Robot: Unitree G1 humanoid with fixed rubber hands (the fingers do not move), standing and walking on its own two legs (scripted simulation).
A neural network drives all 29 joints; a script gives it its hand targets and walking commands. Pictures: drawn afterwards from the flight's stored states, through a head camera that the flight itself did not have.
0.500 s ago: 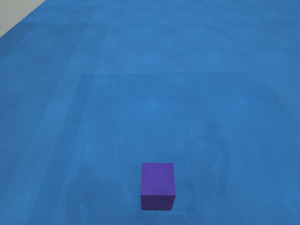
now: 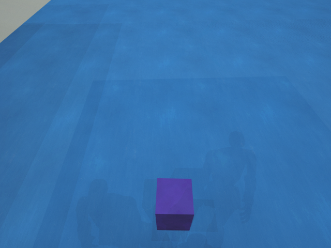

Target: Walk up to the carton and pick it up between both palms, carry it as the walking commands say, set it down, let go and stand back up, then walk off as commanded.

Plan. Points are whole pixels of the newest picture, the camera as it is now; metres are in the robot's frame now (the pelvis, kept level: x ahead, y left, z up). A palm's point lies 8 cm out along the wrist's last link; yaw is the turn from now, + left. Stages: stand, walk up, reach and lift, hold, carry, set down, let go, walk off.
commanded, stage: walk off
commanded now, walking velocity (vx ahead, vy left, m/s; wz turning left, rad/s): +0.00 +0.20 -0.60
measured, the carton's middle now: (173, 205) +0.46 -0.01 -0.63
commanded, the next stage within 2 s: none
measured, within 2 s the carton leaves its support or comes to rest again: neither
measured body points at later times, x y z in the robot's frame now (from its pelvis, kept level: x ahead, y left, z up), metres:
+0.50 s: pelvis +0.02 +0.13 +0.00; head +0.05 +0.14 +0.45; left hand +0.07 +0.39 -0.15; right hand +0.04 -0.12 -0.13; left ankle +0.03 +0.21 -0.73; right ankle -0.04 +0.02 -0.64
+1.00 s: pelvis +0.05 +0.24 +0.01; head +0.07 +0.20 +0.45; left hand +0.19 +0.46 -0.13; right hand -0.01 -0.03 -0.14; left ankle +0.14 +0.39 -0.67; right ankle +0.00 +0.09 -0.73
